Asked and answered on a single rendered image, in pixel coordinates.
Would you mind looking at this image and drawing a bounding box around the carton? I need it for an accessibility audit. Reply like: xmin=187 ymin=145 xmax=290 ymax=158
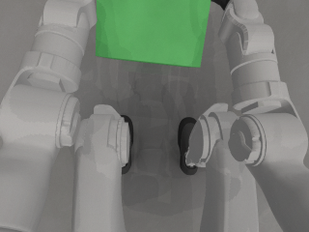
xmin=96 ymin=0 xmax=211 ymax=68

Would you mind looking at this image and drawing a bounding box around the robot right thigh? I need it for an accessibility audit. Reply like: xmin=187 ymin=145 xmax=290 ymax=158
xmin=193 ymin=111 xmax=259 ymax=232

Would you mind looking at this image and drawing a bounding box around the right robot foot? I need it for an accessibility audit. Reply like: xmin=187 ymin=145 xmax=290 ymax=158
xmin=178 ymin=117 xmax=198 ymax=175

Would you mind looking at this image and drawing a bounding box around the robot right upper arm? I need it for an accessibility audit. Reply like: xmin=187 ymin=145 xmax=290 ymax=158
xmin=228 ymin=112 xmax=309 ymax=232

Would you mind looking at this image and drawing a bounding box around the robot right forearm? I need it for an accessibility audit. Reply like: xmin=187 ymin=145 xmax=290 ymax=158
xmin=218 ymin=0 xmax=308 ymax=146

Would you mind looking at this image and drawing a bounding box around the right robot hand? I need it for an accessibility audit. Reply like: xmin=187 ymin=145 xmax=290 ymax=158
xmin=211 ymin=0 xmax=230 ymax=11

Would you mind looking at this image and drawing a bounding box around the robot left upper arm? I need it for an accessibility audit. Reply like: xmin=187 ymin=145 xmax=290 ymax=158
xmin=0 ymin=84 xmax=81 ymax=232

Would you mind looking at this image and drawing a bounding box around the robot left forearm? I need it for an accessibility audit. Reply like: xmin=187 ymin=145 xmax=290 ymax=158
xmin=0 ymin=0 xmax=98 ymax=137

